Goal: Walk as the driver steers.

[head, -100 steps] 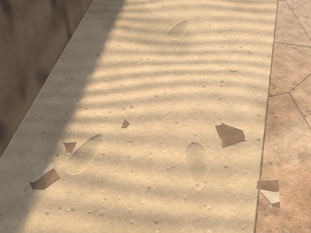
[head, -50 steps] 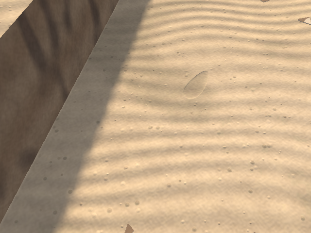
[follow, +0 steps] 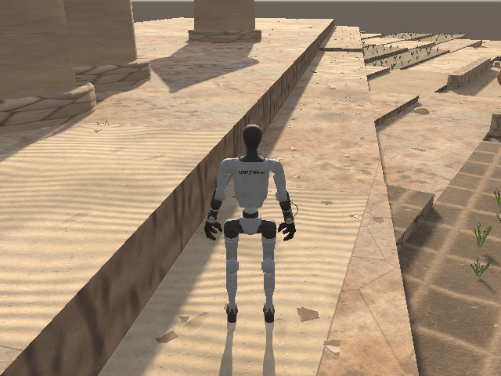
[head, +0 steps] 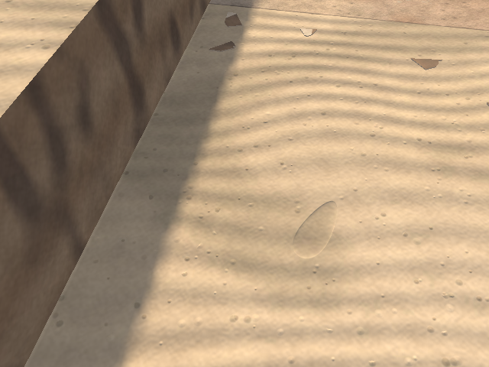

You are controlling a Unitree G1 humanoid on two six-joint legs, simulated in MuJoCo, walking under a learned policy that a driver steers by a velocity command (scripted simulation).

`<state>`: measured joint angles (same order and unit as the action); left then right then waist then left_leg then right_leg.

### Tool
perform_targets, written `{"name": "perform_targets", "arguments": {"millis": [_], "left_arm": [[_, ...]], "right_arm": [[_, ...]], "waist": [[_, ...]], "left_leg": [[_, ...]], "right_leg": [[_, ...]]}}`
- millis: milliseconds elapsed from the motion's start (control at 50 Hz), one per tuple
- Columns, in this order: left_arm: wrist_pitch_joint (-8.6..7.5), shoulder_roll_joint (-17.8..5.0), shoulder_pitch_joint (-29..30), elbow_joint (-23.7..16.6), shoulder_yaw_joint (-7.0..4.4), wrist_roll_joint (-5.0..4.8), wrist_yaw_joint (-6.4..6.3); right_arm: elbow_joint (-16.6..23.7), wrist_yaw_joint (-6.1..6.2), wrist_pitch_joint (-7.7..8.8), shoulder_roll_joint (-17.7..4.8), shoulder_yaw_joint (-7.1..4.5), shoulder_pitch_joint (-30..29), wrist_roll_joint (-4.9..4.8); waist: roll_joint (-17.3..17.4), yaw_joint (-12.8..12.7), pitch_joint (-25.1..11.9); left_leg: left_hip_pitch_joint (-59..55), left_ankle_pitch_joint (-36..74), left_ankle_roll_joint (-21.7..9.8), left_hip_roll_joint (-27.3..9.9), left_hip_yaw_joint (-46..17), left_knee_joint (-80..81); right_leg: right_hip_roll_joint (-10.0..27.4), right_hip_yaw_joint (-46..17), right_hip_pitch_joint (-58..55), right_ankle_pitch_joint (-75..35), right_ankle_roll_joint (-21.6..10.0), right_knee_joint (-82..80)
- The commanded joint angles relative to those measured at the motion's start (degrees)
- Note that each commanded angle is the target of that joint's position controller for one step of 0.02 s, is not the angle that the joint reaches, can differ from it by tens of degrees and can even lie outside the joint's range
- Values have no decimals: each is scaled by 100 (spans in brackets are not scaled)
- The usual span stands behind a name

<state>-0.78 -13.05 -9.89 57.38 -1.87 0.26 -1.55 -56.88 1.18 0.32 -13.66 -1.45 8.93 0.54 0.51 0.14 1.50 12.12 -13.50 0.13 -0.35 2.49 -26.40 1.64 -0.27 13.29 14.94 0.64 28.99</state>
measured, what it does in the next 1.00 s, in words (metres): walks ahead, turning right: right foot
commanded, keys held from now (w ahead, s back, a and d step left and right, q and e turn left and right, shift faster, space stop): no key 0.14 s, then w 0.26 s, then w+e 0.60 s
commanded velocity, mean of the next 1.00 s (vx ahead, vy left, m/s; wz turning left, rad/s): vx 0.32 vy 0.00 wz -0.23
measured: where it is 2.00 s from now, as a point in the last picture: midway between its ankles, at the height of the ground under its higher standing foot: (346, 269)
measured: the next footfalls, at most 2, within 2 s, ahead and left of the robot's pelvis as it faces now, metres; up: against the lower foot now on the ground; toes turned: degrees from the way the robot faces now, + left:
right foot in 0.86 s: +0.42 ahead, -0.12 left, +0.00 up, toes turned -14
left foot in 1.36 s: +0.76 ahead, -0.04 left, +0.00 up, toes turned -32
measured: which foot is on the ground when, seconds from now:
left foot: down 0.00-0.84, up 0.86-1.00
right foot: down 0.00-0.40, up 0.42-0.84, down 0.86-1.00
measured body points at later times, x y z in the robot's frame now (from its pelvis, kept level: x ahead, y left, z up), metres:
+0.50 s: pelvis +0.09 +0.03 +0.00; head +0.09 +0.04 +0.45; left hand +0.14 +0.29 -0.15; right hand +0.09 -0.24 -0.14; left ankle +0.04 +0.11 -0.74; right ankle +0.02 -0.11 -0.67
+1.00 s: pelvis +0.33 -0.05 -0.01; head +0.36 -0.05 +0.44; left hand +0.52 +0.18 -0.13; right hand +0.34 -0.33 -0.14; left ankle +0.28 +0.13 -0.63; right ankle +0.38 -0.11 -0.74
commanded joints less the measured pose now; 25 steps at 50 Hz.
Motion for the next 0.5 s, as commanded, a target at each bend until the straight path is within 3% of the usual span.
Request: {"name": "perform_targets", "arguments": {"millis": [20,140,160,200,240,260,300,320,360,380,400,420,440,460,480,500], "left_arm": [[-36,-749,-46,-112,-135,-17,-24],[11,-716,41,19,-130,-25,-15],[25,-669,-62,101,-125,-31,-14],[66,-793,-116,161,-185,-102,-16],[31,-912,-235,148,-234,-135,-18],[-30,-1023,-441,187,-271,-164,-10],[-169,-1200,-679,263,-344,-183,10],[-235,-1148,-566,218,-342,-166,17],[-280,-1053,-52,38,-330,-226,54],[-265,-986,325,-99,-312,-242,72],[-282,-727,558,-235,-242,-190,92],[-356,-396,661,-473,-160,-145,86],[-425,-609,714,-491,-216,-210,72],[-474,-653,487,-378,-247,-348,106],[-490,-600,265,-254,-244,-399,141],[-497,-605,257,-218,-269,-373,155]], "right_arm": [[121,29,31,-580,-126,-31,-28],[-106,75,-35,-619,-141,31,-38],[-195,79,-46,-574,-134,145,-42],[-251,81,-67,-596,-158,144,-93],[-170,79,4,-550,-153,-26,-116],[-110,59,91,-464,-134,-120,-132],[-5,-15,276,-375,-115,-267,-178],[-4,-59,353,-410,-131,-223,-195],[-200,-123,449,-416,-161,296,-223],[-446,-123,457,-474,-217,826,-218],[-652,-102,444,-754,-318,1421,-174],[-793,-124,459,-1462,-508,2107,-195],[-776,-156,537,-1223,-410,2149,-79],[-692,-135,614,-826,-302,1877,-46],[-595,-135,662,-646,-252,1643,-54],[-552,-155,678,-606,-227,1475,-76]], "waist": [[-174,-28,-390],[-57,-9,-351],[-75,-5,-461],[-204,-26,-206],[-450,-126,361],[-730,-204,524],[-1119,-247,712],[-1088,-156,701],[-925,229,534],[-739,514,430],[-48,699,241],[1589,833,7],[1330,819,76],[742,585,312],[567,413,305],[443,316,377]], "left_leg": [[-218,1149,-106,-202,-181,237],[-336,1307,-64,-230,-175,211],[-384,807,-65,-164,-89,206],[-22,-865,-141,52,131,-75],[741,-1722,-221,100,154,-443],[1123,-1608,-239,135,199,-849],[1542,-1261,-384,3,22,-1503],[1541,-1295,-482,-102,-99,-1552],[604,-1004,-649,-112,-22,-617],[-479,-528,-669,-22,-12,-4],[-1367,-518,-769,-512,-866,429],[-2239,-951,-1347,-1673,-2919,1338],[-2333,-760,-1685,-2241,-3896,1545],[-2346,-316,-1541,-2192,-3360,1370],[-2333,143,-1283,-1952,-2649,1320],[-2309,775,-1064,-1807,-2058,1335]], "right_leg": [[258,-234,-283,-1727,-227,-390],[200,-177,-349,-1895,-261,-401],[140,-119,-408,-1349,-278,-442],[88,-180,-193,640,-468,-514],[468,-824,64,2379,-767,-953],[851,-1420,-57,2793,-991,-1279],[1587,-2540,-209,2756,-1439,-1711],[1678,-2579,-215,2330,-1461,-1671],[1397,-1895,154,1597,-1178,-1366],[989,-1283,782,1151,-916,-1013],[460,-529,1460,535,-577,143],[-368,413,2553,833,-135,2026],[-345,-194,3258,1789,-154,3269],[-140,-712,3608,1478,-319,3891],[5,-798,3675,950,-453,3988],[113,-807,3759,488,-530,3799]]}}
Velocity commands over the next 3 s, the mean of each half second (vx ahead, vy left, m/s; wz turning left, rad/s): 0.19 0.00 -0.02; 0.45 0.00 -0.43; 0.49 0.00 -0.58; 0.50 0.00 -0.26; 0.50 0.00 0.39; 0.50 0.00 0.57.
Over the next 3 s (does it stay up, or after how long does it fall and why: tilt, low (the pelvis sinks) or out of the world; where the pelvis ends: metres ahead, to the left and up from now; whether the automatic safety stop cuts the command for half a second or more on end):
stays up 1.29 -0.60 -0.01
